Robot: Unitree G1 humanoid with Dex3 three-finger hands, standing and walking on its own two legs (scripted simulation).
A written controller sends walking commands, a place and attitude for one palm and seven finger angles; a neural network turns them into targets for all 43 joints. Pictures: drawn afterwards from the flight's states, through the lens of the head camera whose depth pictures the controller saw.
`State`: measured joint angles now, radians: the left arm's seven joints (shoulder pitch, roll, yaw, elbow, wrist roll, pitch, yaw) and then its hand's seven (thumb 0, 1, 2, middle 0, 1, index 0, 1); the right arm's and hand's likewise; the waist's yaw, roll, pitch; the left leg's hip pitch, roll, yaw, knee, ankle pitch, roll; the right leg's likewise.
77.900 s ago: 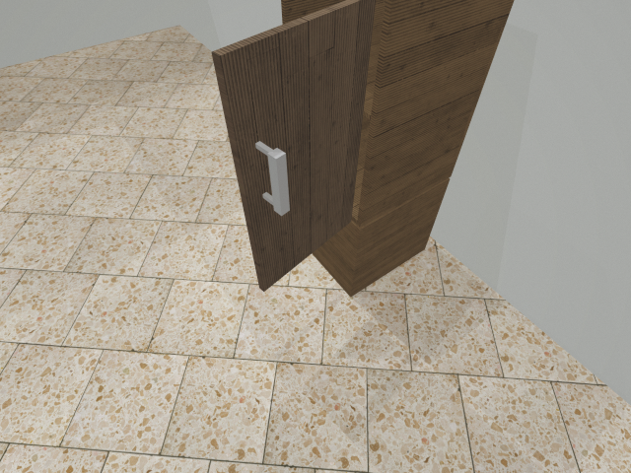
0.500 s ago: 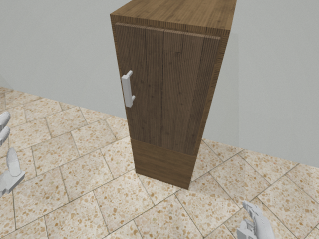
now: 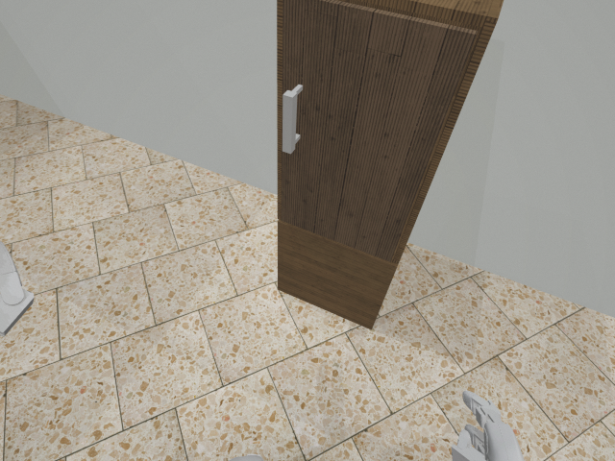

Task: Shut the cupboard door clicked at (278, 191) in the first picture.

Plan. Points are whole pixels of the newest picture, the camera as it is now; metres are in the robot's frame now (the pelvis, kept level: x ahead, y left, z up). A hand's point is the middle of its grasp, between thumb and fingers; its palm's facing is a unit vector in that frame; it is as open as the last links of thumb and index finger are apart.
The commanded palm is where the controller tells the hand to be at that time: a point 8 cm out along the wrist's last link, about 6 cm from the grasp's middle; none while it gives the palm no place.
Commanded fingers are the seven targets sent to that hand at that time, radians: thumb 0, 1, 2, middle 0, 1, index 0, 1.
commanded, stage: step back with the hand held close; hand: left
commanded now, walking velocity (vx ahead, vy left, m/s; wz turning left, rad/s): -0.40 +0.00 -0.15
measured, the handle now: (293, 119) +0.76 +0.09 +0.04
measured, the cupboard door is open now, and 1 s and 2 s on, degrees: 0 0 0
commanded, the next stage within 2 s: stop stepping back and stand still in 0.02 s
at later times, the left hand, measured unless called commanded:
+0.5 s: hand out of the picture +0.17 +0.31 +0.18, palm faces +0.47 -0.84 -0.28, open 7.5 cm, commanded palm +0.10 +0.33 +0.19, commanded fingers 0.00 0.90 0.90 -0.20 -0.30 -0.20 -0.30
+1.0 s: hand out of the picture +0.12 +0.35 +0.16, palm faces +0.43 -0.84 -0.32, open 7.5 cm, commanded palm +0.05 +0.38 +0.19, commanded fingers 0.00 0.90 0.90 -0.20 -0.30 -0.20 -0.30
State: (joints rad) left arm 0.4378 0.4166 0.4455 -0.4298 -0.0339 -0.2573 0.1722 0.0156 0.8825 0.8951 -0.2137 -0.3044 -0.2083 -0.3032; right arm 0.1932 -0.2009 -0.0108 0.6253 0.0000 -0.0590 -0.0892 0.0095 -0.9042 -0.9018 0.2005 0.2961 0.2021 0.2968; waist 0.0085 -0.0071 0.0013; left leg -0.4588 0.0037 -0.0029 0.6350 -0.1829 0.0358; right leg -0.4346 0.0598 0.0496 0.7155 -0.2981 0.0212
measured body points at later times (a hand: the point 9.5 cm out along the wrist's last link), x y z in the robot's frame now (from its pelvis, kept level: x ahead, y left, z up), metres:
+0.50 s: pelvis -0.07 +0.04 +0.00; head -0.11 +0.07 +0.45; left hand +0.14 +0.35 +0.20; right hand +0.02 -0.23 -0.07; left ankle +0.09 +0.09 -0.72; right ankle -0.09 -0.11 -0.70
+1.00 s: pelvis -0.12 +0.10 +0.00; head -0.13 +0.11 +0.45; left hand +0.09 +0.39 +0.18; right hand +0.00 -0.16 -0.08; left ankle -0.11 +0.24 -0.72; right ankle -0.14 +0.00 -0.71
